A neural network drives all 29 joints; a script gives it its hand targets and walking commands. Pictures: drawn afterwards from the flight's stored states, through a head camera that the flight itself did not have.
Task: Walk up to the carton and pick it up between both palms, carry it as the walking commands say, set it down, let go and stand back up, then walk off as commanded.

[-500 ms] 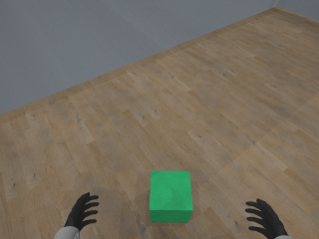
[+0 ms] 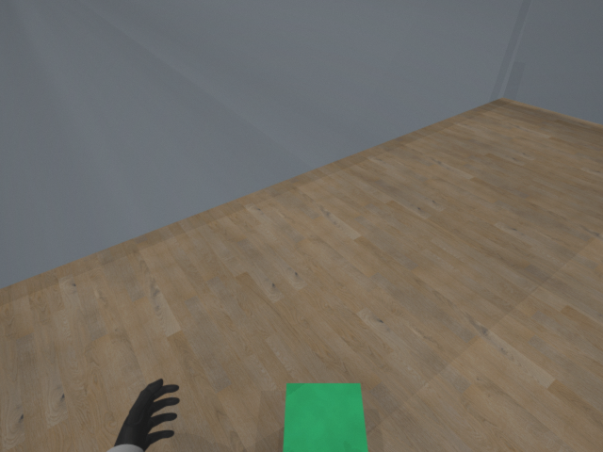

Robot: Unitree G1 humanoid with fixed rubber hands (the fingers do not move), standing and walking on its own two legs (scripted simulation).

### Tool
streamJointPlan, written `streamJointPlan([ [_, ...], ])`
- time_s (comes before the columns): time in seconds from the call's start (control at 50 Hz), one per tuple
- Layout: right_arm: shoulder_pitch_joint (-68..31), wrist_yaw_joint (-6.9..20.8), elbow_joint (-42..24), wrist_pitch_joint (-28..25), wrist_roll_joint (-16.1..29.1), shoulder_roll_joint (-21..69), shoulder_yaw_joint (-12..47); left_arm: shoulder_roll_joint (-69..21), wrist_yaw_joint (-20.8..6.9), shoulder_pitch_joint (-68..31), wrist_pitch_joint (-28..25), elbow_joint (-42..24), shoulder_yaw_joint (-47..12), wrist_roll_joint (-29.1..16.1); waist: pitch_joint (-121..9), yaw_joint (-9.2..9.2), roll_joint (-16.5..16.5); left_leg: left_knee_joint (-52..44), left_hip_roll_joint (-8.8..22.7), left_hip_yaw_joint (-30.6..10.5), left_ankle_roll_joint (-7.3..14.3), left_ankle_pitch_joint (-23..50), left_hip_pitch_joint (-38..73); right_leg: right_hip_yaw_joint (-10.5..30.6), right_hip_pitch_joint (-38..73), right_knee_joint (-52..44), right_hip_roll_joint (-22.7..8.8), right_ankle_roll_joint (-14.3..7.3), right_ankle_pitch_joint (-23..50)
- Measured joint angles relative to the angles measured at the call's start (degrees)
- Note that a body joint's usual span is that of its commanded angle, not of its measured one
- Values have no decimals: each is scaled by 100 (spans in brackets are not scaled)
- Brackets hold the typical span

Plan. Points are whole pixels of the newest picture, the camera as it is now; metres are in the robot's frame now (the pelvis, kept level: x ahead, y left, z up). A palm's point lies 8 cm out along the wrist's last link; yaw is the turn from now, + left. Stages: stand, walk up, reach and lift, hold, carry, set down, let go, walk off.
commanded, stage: stand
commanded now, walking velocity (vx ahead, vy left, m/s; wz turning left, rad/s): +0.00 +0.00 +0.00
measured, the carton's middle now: (323, 439) +0.43 -0.02 -0.64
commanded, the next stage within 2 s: walk off in 1.54 s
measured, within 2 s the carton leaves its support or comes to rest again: neither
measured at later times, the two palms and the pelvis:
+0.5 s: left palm out of the picture +0.13 +0.26 -0.05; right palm out of the picture +0.06 -0.27 -0.09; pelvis -0.02 +0.00 +0.00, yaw +0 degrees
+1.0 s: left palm out of the picture +0.10 +0.27 -0.07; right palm out of the picture +0.03 -0.27 -0.11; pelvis -0.04 +0.00 +0.00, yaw +0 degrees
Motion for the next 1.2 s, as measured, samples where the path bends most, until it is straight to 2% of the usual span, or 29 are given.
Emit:
streamJointPlan([
  [0.34,194,-41,300,-251,-40,0,0,149,23,215,-172,341,-1,14,-168,0,-4,0,0,0,0,131,-1,0,-2,0,1,-9,136],
  [1.2,-53,-62,1144,-330,-40,0,0,232,23,293,-257,1081,-1,14,315,1,-30,0,0,0,1,337,-2,0,-3,0,3,-15,342],
])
